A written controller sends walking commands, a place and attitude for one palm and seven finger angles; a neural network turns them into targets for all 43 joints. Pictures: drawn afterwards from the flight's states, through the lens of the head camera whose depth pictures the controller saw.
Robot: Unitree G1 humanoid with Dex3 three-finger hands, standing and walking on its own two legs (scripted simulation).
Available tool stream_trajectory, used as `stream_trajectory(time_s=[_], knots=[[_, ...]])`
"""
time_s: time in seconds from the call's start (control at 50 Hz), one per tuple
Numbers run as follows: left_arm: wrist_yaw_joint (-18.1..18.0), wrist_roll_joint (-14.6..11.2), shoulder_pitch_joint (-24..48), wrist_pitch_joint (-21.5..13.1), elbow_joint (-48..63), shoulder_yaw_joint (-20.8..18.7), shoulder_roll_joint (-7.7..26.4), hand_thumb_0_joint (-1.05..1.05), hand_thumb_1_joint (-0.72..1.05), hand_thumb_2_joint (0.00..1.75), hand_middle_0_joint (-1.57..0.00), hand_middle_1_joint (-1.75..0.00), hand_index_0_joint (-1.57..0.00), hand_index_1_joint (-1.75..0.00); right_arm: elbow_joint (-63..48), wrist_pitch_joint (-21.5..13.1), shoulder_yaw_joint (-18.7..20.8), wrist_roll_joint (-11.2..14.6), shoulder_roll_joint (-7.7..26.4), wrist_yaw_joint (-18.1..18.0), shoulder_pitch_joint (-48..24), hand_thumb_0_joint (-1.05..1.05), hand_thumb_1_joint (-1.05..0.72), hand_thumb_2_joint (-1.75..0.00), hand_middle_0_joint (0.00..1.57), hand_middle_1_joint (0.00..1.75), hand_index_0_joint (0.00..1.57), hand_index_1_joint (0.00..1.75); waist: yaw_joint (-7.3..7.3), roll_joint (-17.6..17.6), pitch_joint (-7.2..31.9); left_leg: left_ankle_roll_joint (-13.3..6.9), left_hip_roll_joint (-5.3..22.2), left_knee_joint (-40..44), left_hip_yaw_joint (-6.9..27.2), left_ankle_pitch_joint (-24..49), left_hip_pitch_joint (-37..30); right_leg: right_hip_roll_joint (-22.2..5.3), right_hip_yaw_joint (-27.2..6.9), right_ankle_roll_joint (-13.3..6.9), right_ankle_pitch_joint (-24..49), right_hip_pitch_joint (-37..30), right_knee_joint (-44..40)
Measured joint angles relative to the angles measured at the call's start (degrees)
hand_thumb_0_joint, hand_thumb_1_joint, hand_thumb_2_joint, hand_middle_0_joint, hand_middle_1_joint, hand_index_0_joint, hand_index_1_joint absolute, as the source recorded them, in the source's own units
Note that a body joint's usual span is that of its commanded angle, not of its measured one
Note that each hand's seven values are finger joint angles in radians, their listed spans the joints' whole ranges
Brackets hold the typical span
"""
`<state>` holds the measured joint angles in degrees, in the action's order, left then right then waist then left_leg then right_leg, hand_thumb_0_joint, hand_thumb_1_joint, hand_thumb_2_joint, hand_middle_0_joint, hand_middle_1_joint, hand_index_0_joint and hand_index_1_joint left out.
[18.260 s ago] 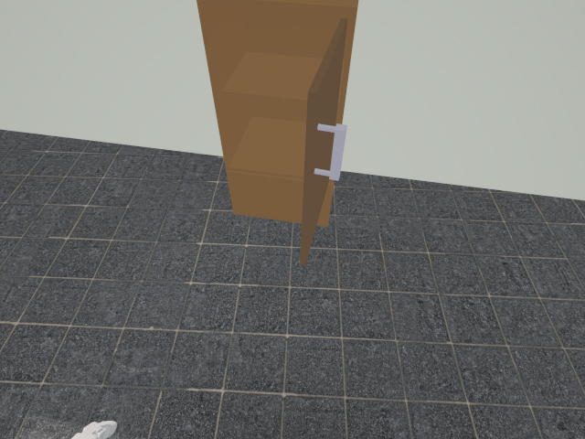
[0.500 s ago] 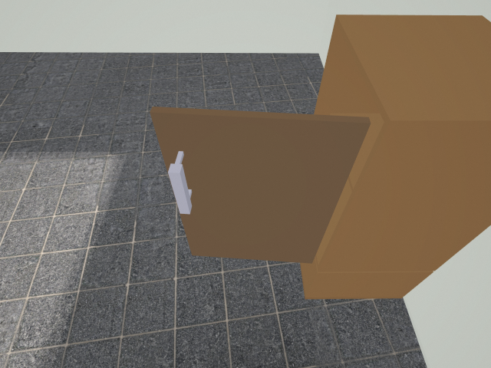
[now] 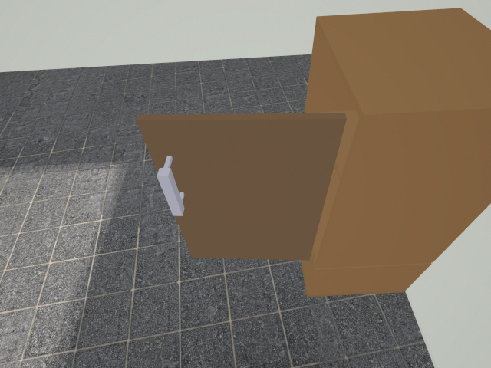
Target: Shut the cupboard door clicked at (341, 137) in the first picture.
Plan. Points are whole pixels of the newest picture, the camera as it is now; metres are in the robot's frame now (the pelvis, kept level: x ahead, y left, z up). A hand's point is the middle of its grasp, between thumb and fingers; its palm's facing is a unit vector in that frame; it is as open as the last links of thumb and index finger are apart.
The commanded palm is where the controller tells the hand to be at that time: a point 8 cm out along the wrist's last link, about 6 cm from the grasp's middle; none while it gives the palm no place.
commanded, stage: come to a stop and stand still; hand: left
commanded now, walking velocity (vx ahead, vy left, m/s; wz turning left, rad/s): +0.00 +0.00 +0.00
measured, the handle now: (173, 186) +0.50 +0.20 -0.05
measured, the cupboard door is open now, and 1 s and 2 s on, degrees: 85 85 85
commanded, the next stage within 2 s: look again from close up in 0.62 s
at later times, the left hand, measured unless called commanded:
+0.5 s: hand out of the picture +0.03 +0.16 -0.17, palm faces +0.02 -0.97 -0.23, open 7.3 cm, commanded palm none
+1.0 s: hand out of the picture +0.03 +0.15 -0.17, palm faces +0.03 -0.98 -0.21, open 7.4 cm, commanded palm none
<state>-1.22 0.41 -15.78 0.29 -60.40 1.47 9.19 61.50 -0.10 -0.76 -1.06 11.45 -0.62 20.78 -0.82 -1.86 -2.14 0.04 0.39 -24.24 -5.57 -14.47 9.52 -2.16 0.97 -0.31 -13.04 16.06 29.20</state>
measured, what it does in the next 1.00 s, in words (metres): stands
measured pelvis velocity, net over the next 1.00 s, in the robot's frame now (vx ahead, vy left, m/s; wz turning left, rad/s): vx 0.03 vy -0.02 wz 0.02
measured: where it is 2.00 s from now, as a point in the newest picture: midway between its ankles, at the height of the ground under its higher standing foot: outside the picture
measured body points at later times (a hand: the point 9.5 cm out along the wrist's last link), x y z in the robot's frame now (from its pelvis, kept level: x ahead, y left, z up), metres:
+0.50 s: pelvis +0.02 -0.02 +0.00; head +0.04 -0.04 +0.45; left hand +0.03 +0.21 -0.15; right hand +0.03 -0.24 -0.17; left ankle -0.02 +0.12 -0.74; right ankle +0.03 -0.11 -0.74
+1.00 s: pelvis +0.03 -0.02 +0.00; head +0.04 -0.03 +0.45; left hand +0.03 +0.20 -0.15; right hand +0.02 -0.23 -0.16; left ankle -0.02 +0.12 -0.74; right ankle +0.03 -0.11 -0.74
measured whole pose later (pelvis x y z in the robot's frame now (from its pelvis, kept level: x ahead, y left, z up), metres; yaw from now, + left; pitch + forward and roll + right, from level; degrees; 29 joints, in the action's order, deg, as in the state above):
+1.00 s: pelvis +0.03 -0.02 +0.00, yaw +1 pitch -1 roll +1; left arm -1.9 0.4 -15.4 -0.9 -64.3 0.8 8.9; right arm 65.5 -1.2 -1.1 -0.9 7.8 -1.8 17.1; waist 0.1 -0.6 -2.1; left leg 2.3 2.9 -21.8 -3.6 -15.3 5.6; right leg 0.3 3.2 -2.2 -14.1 11.1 25.8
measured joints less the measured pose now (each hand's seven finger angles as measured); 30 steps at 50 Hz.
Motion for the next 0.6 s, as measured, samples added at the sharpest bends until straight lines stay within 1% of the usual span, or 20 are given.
stream_trajectory(time_s=[0.12,0.32,0.46,0.6], knots=[[-0.21,-0.13,0.07,-0.54,-2.61,0.10,-0.47,0.01,0.91,0.90,-0.20,-0.30,-0.20,-0.30,2.17,-0.58,-0.41,0.26,-1.46,-0.43,-0.43,0.00,-0.91,-0.90,0.19,0.30,0.20,0.30,0.04,0.41,-0.48,0.73,0.83,0.59,0.42,-0.29,-1.07,0.82,0.53,-0.62,-0.28,-1.27,-0.85],[-0.64,-0.03,0.62,-1.01,-4.22,-0.08,-0.60,0.01,0.92,0.90,-0.20,-0.30,-0.20,-0.30,2.75,-1.10,-0.48,0.36,-3.08,-0.87,-3.92,0.00,-0.91,-0.90,0.19,0.30,0.20,0.30,0.55,0.45,0.07,1.59,1.76,1.22,0.94,-0.81,-2.68,1.72,1.17,-1.34,-0.94,-3.05,-1.57],[-0.69,0.04,0.69,-1.28,-4.07,-0.29,-0.46,0.01,0.92,0.90,-0.20,-0.30,-0.20,-0.30,2.85,-1.08,-0.20,0.24,-2.35,-1.10,-5.09,0.01,-0.92,-0.90,0.20,0.30,0.20,0.30,0.94,0.41,0.50,1.93,2.05,1.78,1.36,-0.89,-3.34,1.99,1.62,-1.63,-1.26,-3.80,-2.02],[-0.66,0.05,0.75,-1.37,-3.94,-0.44,-0.21,0.01,0.92,0.90,-0.20,-0.30,-0.20,-0.30,2.90,-1.08,-0.14,0.21,-2.10,-1.13,-5.24,0.00,-0.91,-0.90,0.19,0.30,0.20,0.30,0.95,0.79,0.37,2.24,2.37,2.13,1.73,-0.88,-3.67,2.29,2.03,-1.90,-1.28,-4.36,-2.59]])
